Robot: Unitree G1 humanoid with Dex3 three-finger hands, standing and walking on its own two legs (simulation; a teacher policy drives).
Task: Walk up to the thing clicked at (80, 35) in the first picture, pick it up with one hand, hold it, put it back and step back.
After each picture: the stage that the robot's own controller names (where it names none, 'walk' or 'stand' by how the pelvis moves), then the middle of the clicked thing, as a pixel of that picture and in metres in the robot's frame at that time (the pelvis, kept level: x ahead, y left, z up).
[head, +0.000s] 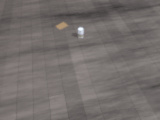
stand; (80, 32) +1.56 +0.09 -0.72
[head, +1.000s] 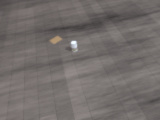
walk; (74, 46) +1.43 +0.27 -0.70
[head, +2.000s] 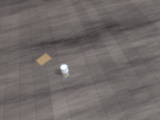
walk; (64, 70) +0.95 +0.32 -0.72
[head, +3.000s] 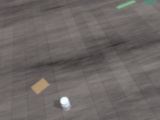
walk; (65, 103) +0.60 +0.26 -0.72
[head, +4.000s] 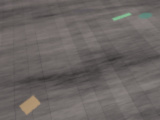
stand; out of the picture +0.43 +0.21 -0.70
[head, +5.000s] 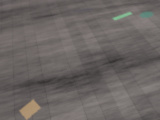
stand; out of the picture +0.38 +0.21 -0.72
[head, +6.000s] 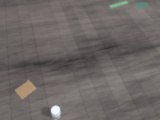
walk; (55, 112) +0.46 +0.15 -0.71
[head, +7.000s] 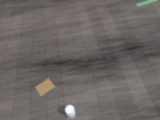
stand; (70, 111) +0.47 +0.17 -0.69
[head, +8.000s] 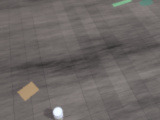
walk; (58, 114) +0.45 +0.17 -0.69
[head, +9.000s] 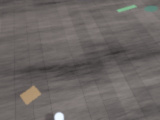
walk; (59, 119) +0.43 +0.17 -0.69
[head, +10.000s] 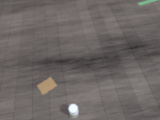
stand; (73, 111) +0.46 +0.13 -0.67
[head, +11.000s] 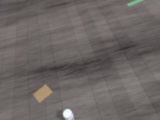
walk; (68, 115) +0.45 +0.23 -0.71
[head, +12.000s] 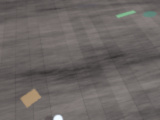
stand; out of the picture +0.44 +0.21 -0.71
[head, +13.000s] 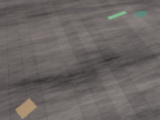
stand; out of the picture +0.39 +0.21 -0.73
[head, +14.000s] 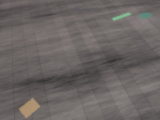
stand; out of the picture +0.39 +0.20 -0.73
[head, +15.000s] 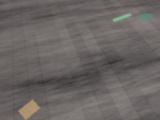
stand; out of the picture +0.38 +0.20 -0.73
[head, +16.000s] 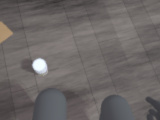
go down; (40, 67) +0.44 +0.23 -0.42
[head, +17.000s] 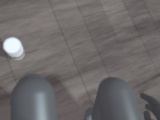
go down; (15, 49) +0.44 +0.29 -0.31
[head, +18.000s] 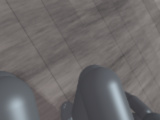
close in; out of the picture +0.41 +0.33 -0.23
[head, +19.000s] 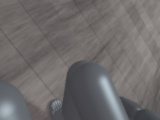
close; out of the picture +0.41 +0.33 -0.22
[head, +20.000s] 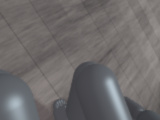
lift; out of the picture +0.37 +0.30 -0.21
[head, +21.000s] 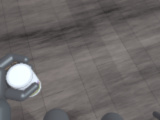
lift; (25, 81) +0.33 +0.20 +0.00
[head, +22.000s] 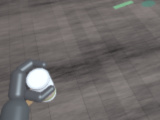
hold; (42, 86) +0.32 +0.16 +0.03
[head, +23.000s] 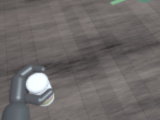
hold; (41, 90) +0.32 +0.16 -0.01
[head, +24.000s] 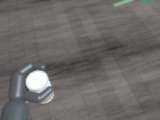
hold; (41, 87) +0.33 +0.17 +0.00
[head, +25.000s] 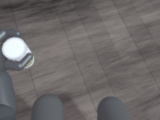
crouch; (20, 54) +0.42 +0.23 -0.07
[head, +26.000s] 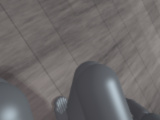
lower; out of the picture +0.38 +0.35 -0.23
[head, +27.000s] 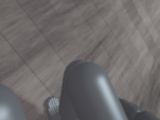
lower; out of the picture +0.40 +0.34 -0.22
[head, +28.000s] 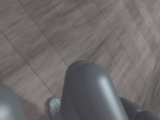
lower; out of the picture +0.40 +0.34 -0.22
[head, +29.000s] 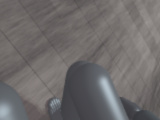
lower; out of the picture +0.40 +0.35 -0.22
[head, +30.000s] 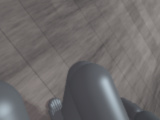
loosen; out of the picture +0.39 +0.35 -0.22
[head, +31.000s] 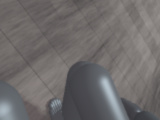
withdraw; out of the picture +0.39 +0.34 -0.22
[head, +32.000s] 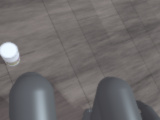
stand; (10, 54) +0.43 +0.30 -0.29
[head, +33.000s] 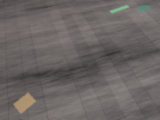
stand; out of the picture +0.38 +0.19 -0.65
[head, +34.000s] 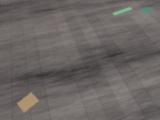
stand; out of the picture +0.40 +0.21 -0.67
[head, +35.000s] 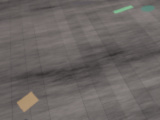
stand; out of the picture +0.39 +0.20 -0.67
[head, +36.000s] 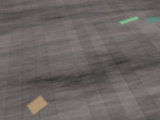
stand; out of the picture +0.42 +0.18 -0.72
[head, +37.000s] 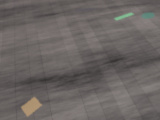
stand; out of the picture +0.38 +0.20 -0.73
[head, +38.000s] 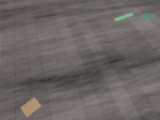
walk; out of the picture +0.38 +0.21 -0.73
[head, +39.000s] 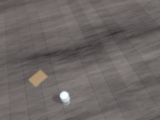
walk; (65, 98) +0.56 +0.22 -0.71
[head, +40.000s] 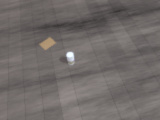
walk; (70, 58) +0.92 +0.18 -0.70
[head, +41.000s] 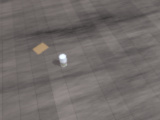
stand; (63, 60) +1.02 +0.23 -0.70
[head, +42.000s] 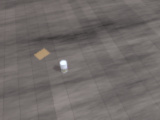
stand; (63, 66) +1.01 +0.24 -0.73
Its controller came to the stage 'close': yes
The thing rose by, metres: 0.71
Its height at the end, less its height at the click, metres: +0.00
